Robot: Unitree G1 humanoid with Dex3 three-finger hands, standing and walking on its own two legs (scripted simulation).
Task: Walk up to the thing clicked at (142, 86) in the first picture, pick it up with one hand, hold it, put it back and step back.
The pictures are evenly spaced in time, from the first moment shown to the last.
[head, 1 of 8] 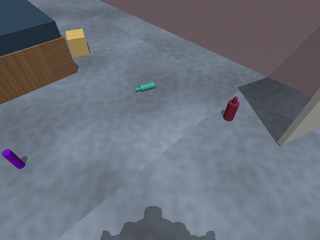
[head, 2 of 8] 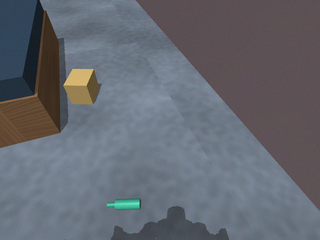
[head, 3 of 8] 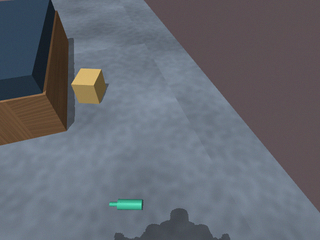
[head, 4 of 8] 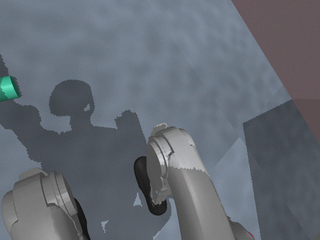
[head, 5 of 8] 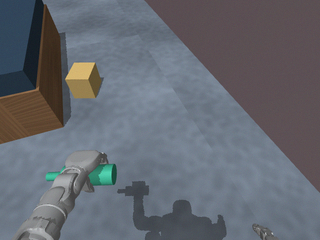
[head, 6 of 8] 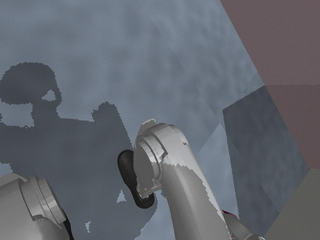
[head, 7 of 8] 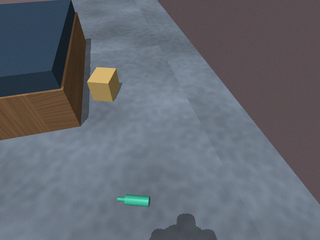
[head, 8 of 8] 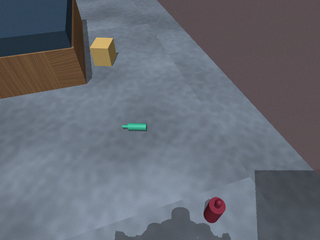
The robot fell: no
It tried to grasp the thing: yes
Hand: left
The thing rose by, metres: 0.69
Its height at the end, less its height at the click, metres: +0.00
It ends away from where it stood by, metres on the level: 0.01
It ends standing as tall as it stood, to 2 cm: yes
